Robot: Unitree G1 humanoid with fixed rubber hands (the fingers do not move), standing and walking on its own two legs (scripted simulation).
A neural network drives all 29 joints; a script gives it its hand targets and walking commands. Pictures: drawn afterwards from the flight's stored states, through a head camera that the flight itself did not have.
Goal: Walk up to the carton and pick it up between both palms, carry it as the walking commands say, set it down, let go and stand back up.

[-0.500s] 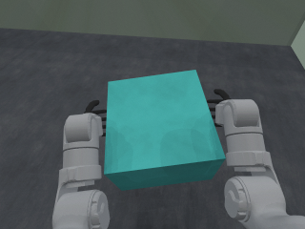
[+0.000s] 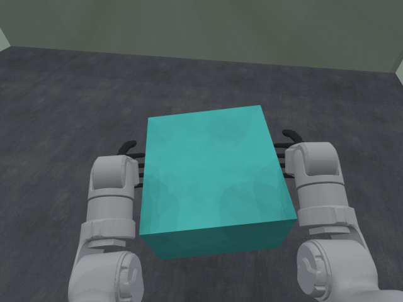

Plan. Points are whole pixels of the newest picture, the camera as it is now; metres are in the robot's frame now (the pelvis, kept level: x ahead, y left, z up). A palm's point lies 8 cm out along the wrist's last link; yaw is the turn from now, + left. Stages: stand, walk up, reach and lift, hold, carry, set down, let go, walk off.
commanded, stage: carry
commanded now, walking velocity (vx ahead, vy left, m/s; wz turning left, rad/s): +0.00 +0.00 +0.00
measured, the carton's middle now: (211, 180) +0.38 -0.01 +0.03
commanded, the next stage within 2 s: hold in 1.52 s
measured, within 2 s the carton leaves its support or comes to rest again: neither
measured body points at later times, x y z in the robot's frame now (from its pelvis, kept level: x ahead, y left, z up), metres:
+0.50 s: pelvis +0.02 +0.01 +0.00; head +0.01 +0.01 +0.45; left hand +0.39 +0.18 +0.10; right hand +0.38 -0.17 +0.10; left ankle +0.04 +0.12 -0.73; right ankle +0.10 -0.08 -0.73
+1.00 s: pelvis +0.03 +0.02 +0.00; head +0.00 +0.02 +0.45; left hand +0.39 +0.19 +0.10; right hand +0.38 -0.16 +0.10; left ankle +0.04 +0.12 -0.73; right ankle +0.10 -0.08 -0.73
